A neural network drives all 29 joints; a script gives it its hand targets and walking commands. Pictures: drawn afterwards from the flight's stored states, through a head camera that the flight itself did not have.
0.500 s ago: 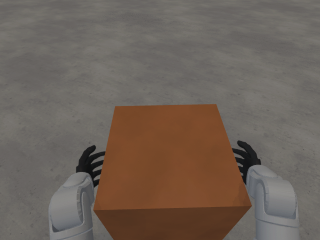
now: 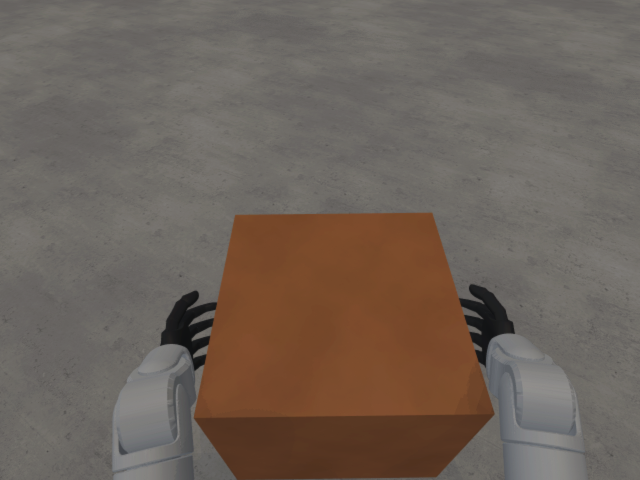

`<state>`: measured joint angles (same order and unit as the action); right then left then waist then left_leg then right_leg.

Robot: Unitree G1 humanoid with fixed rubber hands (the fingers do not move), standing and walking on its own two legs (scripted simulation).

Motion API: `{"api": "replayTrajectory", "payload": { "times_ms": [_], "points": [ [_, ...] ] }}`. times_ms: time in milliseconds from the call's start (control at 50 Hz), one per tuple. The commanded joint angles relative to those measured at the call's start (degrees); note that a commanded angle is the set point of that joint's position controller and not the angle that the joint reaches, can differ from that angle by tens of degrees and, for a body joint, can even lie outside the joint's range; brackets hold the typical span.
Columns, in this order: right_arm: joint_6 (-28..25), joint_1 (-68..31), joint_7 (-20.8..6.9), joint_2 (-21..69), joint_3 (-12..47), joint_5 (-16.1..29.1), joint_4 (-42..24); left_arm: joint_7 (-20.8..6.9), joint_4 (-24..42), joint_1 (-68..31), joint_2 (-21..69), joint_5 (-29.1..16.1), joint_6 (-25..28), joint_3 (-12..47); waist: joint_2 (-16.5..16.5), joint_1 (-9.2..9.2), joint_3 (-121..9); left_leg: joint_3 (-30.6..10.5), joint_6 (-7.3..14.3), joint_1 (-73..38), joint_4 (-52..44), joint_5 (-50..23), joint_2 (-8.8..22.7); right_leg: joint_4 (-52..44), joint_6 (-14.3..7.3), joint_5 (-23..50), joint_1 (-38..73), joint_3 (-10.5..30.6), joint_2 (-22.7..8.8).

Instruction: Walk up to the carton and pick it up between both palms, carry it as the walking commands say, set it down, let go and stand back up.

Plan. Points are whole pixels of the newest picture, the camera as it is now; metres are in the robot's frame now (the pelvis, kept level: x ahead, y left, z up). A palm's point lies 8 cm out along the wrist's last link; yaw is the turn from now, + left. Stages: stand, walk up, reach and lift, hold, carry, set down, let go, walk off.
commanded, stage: carry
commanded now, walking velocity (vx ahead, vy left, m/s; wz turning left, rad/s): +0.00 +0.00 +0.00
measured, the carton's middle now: (335, 345) +0.32 -0.01 -0.03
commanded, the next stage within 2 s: hold in 0.46 s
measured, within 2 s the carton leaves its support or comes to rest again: neither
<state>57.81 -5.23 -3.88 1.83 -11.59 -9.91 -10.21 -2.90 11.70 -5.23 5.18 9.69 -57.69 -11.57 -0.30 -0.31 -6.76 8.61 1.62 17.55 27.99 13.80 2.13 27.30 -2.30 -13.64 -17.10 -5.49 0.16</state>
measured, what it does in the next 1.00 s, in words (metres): stands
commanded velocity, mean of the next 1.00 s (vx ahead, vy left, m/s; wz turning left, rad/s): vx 0.00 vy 0.00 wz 0.00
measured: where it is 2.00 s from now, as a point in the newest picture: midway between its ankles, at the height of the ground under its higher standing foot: outside the picture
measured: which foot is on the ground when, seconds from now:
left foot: down 0.00-1.00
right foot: down 0.00-1.00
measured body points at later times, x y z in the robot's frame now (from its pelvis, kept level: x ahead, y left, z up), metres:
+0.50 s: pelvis -0.01 +0.00 +0.00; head -0.02 +0.00 +0.45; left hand +0.27 +0.18 +0.04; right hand +0.26 -0.20 +0.03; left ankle +0.01 +0.10 -0.74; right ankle +0.00 -0.09 -0.74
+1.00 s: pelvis -0.04 -0.01 +0.00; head -0.10 -0.01 +0.45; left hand +0.27 +0.17 +0.06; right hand +0.27 -0.21 +0.06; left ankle +0.01 +0.09 -0.74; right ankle +0.01 -0.09 -0.74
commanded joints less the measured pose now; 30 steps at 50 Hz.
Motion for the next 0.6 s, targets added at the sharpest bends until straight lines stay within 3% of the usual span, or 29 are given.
{"api": "replayTrajectory", "payload": {
  "times_ms": [0, 440, 460, 480, 500, 540, 580],
  "points": [
    [-3.6, -26.9, -7.4, 39.5, 37.1, 15.8, -8.1, -7.3, 5.7, -27.2, 39.7, -15.5, 3.5, 37.0, 0.8, -0.05, -13.5, -6.7, -0.1, -7.4, -3.2, -8.6, 6.6, -4.0, -2.3, 13.3, 3.3, 6.6, -8.1],
    [-13.7, -25.8, -6.7, 36.5, 34.2, 11.9, -0.8, -7.0, -3.1, -26.5, 36.9, -12.5, 13.5, 33.8, 1.0, 0.19, -13.3, -6.5, 0.1, -7.1, -3.9, -7.2, 6.2, -4.6, -2.5, 11.3, 2.8, 6.4, -8.0],
    [-14.1, -20.2, -6.2, 30.1, 26.6, 10.6, 11.3, -6.3, -11.0, -29.4, 30.7, -10.6, 14.2, 27.5, 1.8, -2.11, 1.7, -12.7, 2.4, -12.8, -7.2, -13.3, -4.5, -9.2, -1.7, 9.8, 8.8, 9.4, 3.7],
    [-16.3, -20.8, -5.7, 26.7, 27.0, 10.2, 7.1, -6.0, -8.8, -28.7, 30.6, -10.5, 15.6, 29.2, 2.6, -4.36, -1.4, -12.8, 1.6, -16.5, -8.5, -15.5, -4.4, -10.3, -1.3, 11.8, 9.0, 9.4, 3.5],
    [-17.6, -23.1, -5.7, 26.6, 28.3, 11.2, 3.8, -6.1, -7.1, -26.1, 31.9, -10.1, 16.6, 29.8, 1.5, -4.03, -4.1, -13.8, 1.3, -19.1, -8.9, -20.7, -4.0, -10.3, -1.3, 14.7, 9.5, 9.1, 3.7],
    [-18.6, -24.5, -6.7, 31.3, 32.3, 13.4, 0.7, -6.7, -3.6, -24.7, 35.2, -11.2, 18.2, 31.1, 0.8, -0.73, -11.0, -14.2, 1.2, -22.0, -7.4, -30.8, -3.6, -9.3, -1.3, 23.1, 11.4, 9.9, 3.7],
    [-19.4, -27.8, -7.5, 33.7, 34.6, 14.5, 2.0, -7.4, -3.0, -28.8, 34.7, -11.8, 19.0, 31.5, 0.5, 0.98, -14.7, -13.7, 1.0, -21.2, -6.8, -28.1, -4.0, -8.6, -1.4, 26.6, 14.0, 11.4, 2.6]
  ]
}}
